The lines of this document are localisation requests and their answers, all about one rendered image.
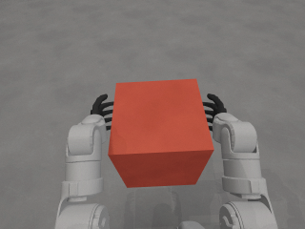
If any robot right hand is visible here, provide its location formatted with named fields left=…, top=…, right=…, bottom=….
left=202, top=94, right=227, bottom=131

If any right robot forearm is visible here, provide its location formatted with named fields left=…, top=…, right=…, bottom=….
left=213, top=113, right=278, bottom=229

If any robot left hand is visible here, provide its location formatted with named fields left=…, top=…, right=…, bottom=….
left=91, top=94, right=114, bottom=131

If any robot left upper arm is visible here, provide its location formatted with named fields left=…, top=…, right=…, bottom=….
left=55, top=203, right=110, bottom=229

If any robot right upper arm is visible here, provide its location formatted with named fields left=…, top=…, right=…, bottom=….
left=219, top=201, right=277, bottom=229

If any left robot forearm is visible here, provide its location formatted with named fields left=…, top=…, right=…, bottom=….
left=54, top=114, right=108, bottom=229

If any carton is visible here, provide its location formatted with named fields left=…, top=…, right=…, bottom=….
left=108, top=78, right=214, bottom=188

